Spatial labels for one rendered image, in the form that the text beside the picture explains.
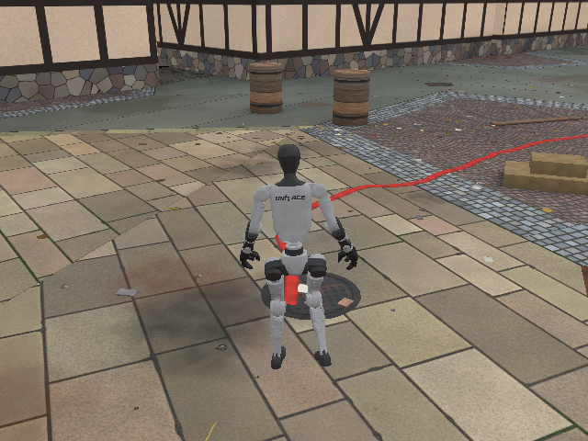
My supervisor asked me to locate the right robot upper arm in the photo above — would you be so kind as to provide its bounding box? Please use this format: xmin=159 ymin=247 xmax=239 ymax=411
xmin=309 ymin=183 xmax=340 ymax=232

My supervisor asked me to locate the left robot hand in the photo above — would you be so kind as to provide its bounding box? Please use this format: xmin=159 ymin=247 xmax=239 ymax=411
xmin=240 ymin=250 xmax=260 ymax=269

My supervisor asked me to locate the robot left forearm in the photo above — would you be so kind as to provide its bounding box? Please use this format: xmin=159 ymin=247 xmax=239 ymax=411
xmin=242 ymin=221 xmax=258 ymax=254

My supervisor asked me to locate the robot right forearm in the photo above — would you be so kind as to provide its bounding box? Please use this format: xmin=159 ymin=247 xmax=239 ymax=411
xmin=332 ymin=217 xmax=353 ymax=253

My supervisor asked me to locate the left robot foot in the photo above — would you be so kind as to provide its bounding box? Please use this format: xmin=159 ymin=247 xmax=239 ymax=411
xmin=271 ymin=346 xmax=286 ymax=369

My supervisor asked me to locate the robot right shin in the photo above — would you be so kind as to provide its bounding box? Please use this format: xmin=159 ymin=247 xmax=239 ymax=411
xmin=310 ymin=291 xmax=327 ymax=355

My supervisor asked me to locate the left robot upper arm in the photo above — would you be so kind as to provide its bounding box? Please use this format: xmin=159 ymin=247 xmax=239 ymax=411
xmin=248 ymin=185 xmax=272 ymax=234

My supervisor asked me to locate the right robot hand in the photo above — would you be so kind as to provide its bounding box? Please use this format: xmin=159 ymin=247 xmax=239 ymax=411
xmin=338 ymin=246 xmax=358 ymax=270

